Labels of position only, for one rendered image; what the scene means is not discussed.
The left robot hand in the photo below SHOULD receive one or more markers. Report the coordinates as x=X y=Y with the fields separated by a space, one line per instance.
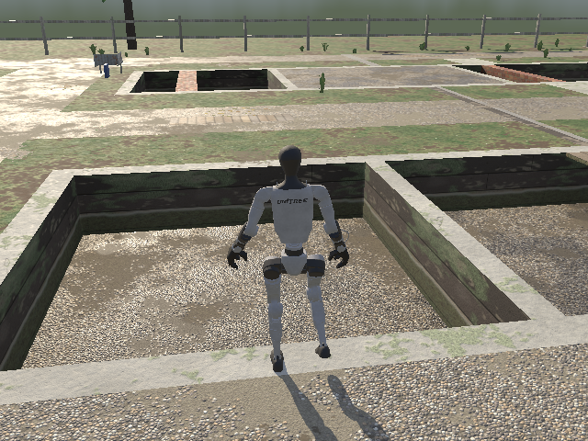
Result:
x=232 y=255

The right robot thigh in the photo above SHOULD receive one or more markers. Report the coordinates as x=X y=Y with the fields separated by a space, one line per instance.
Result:
x=315 y=271

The right robot forearm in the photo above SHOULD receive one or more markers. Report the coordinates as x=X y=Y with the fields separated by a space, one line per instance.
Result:
x=337 y=239

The right robot hand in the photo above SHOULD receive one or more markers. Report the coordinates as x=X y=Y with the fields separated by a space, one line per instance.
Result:
x=336 y=255

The robot right upper arm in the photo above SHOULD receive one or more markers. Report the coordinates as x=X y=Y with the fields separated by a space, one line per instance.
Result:
x=321 y=193

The robot right shin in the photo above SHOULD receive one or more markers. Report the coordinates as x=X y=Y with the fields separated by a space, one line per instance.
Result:
x=318 y=317

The left robot forearm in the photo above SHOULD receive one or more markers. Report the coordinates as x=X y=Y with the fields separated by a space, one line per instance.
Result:
x=241 y=240

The robot left upper arm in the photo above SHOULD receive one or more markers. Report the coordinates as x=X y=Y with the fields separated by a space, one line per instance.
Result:
x=256 y=210

